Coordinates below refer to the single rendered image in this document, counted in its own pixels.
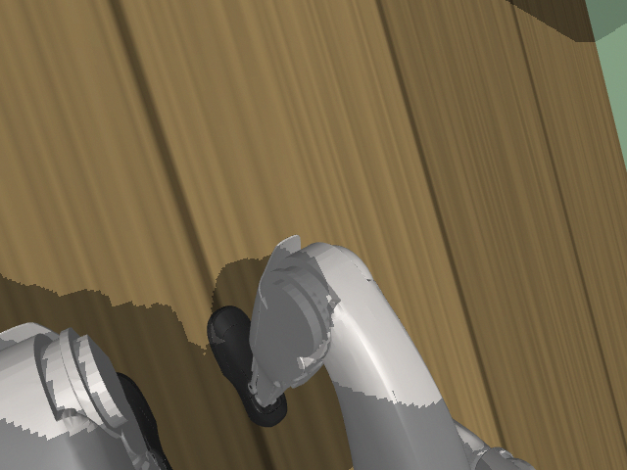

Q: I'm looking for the right robot arm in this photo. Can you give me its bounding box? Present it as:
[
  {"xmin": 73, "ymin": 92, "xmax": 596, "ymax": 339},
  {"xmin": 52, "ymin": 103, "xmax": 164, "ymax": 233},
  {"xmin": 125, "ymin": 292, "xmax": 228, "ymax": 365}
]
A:
[{"xmin": 475, "ymin": 446, "xmax": 536, "ymax": 470}]

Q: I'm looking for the left robot foot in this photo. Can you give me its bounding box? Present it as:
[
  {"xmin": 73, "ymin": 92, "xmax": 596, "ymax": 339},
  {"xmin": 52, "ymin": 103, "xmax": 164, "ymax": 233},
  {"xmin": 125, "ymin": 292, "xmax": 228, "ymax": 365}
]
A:
[{"xmin": 116, "ymin": 372, "xmax": 172, "ymax": 470}]

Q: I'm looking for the right robot hand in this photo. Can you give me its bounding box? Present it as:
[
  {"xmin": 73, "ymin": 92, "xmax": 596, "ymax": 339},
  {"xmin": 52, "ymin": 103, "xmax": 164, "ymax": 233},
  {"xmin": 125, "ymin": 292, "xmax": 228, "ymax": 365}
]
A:
[{"xmin": 453, "ymin": 419, "xmax": 490, "ymax": 470}]

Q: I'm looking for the right robot foot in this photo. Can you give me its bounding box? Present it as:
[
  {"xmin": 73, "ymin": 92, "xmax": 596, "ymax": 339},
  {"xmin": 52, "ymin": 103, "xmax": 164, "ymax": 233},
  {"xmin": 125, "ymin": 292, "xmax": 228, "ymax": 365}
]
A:
[{"xmin": 207, "ymin": 305, "xmax": 287, "ymax": 427}]

